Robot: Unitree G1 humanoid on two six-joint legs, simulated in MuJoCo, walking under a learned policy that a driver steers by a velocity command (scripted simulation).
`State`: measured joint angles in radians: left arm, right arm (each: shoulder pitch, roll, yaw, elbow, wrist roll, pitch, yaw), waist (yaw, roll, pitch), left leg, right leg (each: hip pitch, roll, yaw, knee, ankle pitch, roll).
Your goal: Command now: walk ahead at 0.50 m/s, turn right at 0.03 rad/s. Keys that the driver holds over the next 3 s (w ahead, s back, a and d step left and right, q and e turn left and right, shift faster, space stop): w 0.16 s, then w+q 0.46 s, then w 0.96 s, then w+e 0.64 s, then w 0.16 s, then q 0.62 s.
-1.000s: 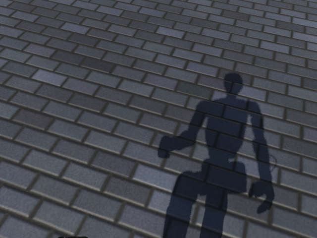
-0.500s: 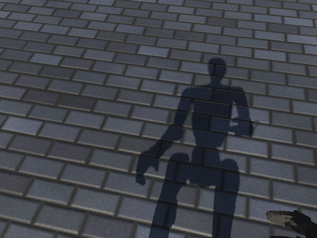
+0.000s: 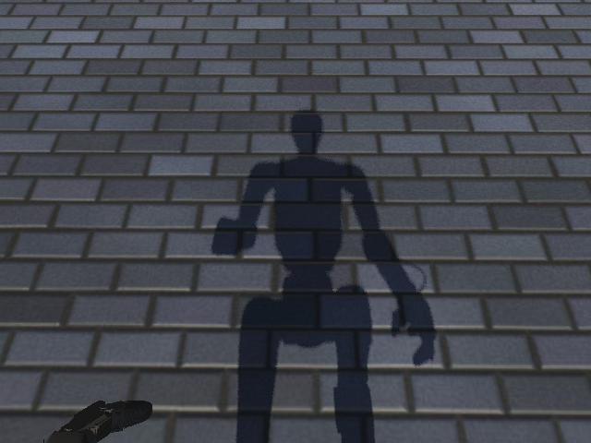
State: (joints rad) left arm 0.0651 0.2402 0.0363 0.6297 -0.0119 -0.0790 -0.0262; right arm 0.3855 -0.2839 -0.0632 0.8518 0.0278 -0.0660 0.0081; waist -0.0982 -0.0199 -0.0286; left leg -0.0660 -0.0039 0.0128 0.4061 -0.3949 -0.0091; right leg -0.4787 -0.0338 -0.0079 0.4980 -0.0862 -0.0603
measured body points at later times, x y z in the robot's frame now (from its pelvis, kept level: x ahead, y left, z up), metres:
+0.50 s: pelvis +0.26 +0.02 +0.00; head +0.29 +0.03 +0.44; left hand +0.25 +0.31 -0.13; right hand +0.50 -0.18 -0.09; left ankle +0.40 +0.15 -0.71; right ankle +0.11 -0.12 -0.73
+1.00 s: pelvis +0.53 +0.08 +0.01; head +0.56 +0.09 +0.46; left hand +0.68 +0.36 -0.08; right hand +0.65 -0.18 -0.11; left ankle +0.40 +0.14 -0.73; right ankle +0.73 -0.01 -0.70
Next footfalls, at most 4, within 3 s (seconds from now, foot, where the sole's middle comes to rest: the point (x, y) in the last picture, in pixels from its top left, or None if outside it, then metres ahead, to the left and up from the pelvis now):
0.54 left None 0.44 0.15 -0.77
1.06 right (274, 333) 0.77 0.02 -0.77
1.58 left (150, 279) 0.96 0.33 -0.77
2.12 right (219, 185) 1.29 0.15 -0.77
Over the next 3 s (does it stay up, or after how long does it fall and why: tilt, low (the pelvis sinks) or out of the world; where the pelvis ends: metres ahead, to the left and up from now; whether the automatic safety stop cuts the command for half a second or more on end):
stays up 1.47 0.23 0.00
